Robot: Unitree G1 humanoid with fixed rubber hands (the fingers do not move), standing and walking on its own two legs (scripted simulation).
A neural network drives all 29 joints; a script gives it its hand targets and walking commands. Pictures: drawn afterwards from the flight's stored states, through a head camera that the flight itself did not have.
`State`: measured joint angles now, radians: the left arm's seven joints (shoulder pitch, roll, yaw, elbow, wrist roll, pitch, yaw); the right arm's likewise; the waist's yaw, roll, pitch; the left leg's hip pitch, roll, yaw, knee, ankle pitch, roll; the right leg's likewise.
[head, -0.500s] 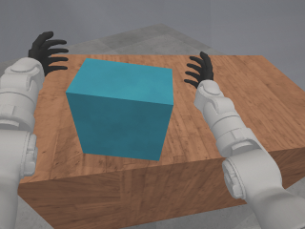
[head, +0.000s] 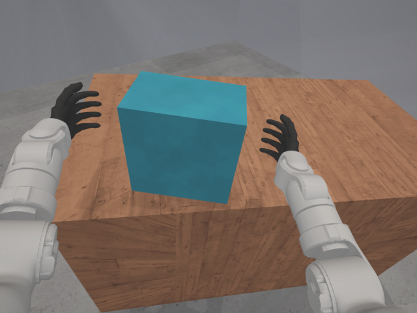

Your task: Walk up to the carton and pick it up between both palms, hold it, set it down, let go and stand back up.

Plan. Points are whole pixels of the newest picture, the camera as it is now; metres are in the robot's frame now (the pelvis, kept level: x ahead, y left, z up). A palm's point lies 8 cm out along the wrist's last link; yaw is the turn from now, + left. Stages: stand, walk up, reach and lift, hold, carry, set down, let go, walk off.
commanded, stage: set down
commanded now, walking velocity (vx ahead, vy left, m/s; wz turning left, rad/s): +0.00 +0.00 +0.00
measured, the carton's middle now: (186, 140) +0.51 +0.01 +0.06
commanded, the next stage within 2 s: none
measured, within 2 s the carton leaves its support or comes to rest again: neither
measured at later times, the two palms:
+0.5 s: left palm (61, 157) +0.39 +0.25 +0.12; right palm (282, 177) +0.35 -0.18 +0.10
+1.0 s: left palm (59, 191) +0.34 +0.26 +0.07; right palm (291, 200) +0.30 -0.20 +0.08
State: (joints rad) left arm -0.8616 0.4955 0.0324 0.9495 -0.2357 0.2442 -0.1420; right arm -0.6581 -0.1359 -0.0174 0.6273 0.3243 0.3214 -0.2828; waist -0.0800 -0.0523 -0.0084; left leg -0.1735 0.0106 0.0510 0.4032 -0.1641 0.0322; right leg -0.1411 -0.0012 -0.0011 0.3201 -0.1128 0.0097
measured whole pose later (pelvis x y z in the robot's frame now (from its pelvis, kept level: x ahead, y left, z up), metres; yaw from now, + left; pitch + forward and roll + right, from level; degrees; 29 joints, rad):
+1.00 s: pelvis +0.05 -0.01 +0.00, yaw -1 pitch -5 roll -1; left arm -0.10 0.43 0.14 0.13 -0.22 0.28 -0.21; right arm 0.10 -0.11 0.01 -0.11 0.27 0.22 -0.31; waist 0.01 -0.04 0.11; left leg -0.05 0.03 0.06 0.38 -0.24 0.01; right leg -0.01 0.02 0.01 0.27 -0.17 0.01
